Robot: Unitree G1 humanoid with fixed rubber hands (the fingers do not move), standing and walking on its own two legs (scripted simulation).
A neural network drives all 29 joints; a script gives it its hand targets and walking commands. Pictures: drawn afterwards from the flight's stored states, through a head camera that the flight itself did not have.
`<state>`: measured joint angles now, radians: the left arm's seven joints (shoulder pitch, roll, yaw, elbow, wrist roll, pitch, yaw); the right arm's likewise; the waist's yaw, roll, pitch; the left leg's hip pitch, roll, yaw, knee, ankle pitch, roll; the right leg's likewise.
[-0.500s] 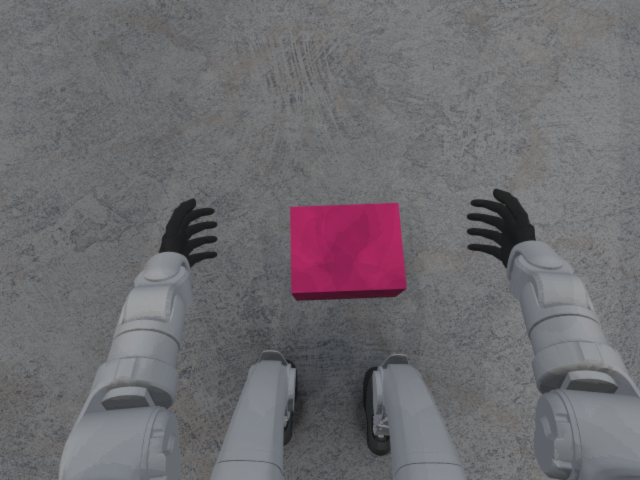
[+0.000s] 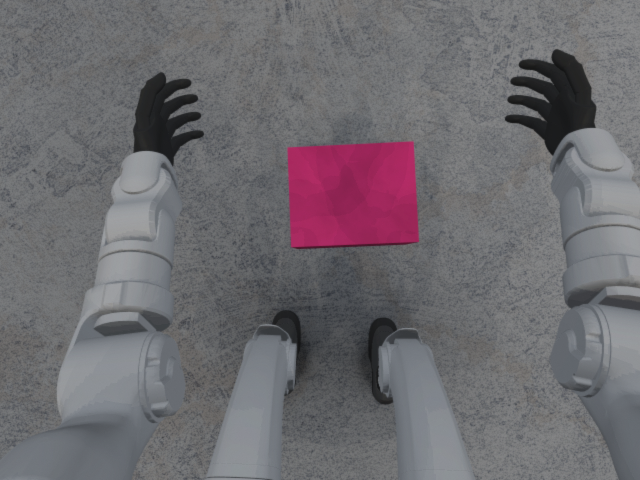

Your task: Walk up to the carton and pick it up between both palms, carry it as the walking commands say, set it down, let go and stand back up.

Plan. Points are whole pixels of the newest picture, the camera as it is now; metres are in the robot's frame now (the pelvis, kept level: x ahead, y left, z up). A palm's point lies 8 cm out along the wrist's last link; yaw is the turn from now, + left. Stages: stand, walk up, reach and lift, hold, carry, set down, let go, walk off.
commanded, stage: reach and lift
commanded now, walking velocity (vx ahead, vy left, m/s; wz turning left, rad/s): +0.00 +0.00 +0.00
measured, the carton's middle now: (350, 199) +0.48 -0.03 -0.58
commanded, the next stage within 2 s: none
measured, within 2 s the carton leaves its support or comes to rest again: neither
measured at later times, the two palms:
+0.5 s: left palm (196, 177) +0.46 +0.22 -0.24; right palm (512, 164) +0.48 -0.25 -0.23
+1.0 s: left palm (228, 192) +0.46 +0.21 -0.38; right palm (466, 185) +0.48 -0.23 -0.38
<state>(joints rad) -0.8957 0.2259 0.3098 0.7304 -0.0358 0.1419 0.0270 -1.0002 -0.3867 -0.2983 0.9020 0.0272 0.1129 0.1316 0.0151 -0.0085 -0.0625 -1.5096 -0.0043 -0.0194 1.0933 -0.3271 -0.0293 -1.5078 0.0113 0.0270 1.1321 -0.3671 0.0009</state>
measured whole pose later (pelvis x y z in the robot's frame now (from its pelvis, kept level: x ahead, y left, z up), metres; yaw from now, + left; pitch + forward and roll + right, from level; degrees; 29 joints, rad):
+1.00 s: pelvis -0.05 +0.00 -0.24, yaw +0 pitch +44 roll +2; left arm -1.21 0.32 0.26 0.95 -0.14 0.10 0.08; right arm -1.28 -0.47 -0.14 1.02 0.15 0.10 0.01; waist 0.02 0.01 0.13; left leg -2.24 -0.01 -0.02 1.98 -0.51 -0.05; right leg -2.25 0.03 0.03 2.02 -0.55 0.00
